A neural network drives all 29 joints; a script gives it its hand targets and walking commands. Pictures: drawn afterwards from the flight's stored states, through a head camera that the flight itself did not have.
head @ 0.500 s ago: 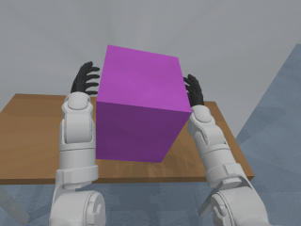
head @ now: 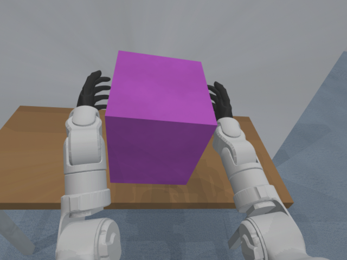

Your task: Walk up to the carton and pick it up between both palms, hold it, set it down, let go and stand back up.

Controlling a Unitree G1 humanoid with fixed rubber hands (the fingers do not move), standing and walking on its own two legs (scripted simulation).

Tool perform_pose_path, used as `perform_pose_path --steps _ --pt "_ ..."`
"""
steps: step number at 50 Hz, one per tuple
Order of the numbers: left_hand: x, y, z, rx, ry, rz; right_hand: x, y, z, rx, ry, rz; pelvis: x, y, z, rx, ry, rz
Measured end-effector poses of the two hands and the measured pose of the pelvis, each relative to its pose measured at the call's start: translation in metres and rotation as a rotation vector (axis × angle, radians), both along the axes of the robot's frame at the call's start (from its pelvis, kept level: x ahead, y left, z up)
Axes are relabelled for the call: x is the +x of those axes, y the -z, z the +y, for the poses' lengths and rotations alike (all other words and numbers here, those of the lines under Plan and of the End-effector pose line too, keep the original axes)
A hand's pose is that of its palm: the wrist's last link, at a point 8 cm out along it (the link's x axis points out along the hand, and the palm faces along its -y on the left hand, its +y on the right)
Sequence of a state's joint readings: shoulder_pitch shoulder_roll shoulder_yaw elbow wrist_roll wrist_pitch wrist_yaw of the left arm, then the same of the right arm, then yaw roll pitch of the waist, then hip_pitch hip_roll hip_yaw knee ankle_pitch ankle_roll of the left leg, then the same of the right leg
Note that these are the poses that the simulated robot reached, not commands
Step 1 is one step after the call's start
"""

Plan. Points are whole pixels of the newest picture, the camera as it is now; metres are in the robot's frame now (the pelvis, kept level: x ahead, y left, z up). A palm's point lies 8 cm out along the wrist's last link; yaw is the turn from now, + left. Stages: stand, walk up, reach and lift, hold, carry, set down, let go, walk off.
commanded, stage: hold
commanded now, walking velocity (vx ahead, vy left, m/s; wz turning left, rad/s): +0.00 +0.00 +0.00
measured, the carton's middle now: (155, 123) +0.40 +0.02 +0.13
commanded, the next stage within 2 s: none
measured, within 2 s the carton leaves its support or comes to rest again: neither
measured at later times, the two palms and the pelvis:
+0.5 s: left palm (94, 106) +0.36 +0.15 +0.21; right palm (227, 117) +0.36 -0.14 +0.19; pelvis +0.00 +0.00 +0.00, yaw +0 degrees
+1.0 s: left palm (94, 109) +0.36 +0.15 +0.20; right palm (226, 119) +0.36 -0.14 +0.18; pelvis +0.00 +0.00 +0.00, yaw +0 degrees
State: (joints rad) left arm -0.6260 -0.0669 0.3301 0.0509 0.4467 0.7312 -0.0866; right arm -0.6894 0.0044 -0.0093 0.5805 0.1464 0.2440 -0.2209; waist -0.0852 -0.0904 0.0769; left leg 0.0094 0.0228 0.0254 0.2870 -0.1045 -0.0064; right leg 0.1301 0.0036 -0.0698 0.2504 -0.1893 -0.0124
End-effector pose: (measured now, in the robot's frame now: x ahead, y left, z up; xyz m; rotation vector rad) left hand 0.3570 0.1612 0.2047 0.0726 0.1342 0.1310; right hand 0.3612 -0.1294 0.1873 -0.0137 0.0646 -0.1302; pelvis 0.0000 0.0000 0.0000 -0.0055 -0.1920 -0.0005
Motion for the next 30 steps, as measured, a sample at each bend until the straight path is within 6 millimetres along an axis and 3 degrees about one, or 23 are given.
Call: perform_pose_path --steps 15,30 --pt "0.0 -0.002 -0.016 0.033 0.023 0.007 -0.006 0.004 -0.015 -0.002 0.015 -0.003 -0.002 0.0 0.001 0.003 0.012 -0.001" --pt "0.001 -0.001 -0.011 0.031 0.013 -0.001 -0.002 0.001 -0.01 -0.009 0.005 -0.022 0.002 0.0 -0.004 0.004 0.002 -0.009"
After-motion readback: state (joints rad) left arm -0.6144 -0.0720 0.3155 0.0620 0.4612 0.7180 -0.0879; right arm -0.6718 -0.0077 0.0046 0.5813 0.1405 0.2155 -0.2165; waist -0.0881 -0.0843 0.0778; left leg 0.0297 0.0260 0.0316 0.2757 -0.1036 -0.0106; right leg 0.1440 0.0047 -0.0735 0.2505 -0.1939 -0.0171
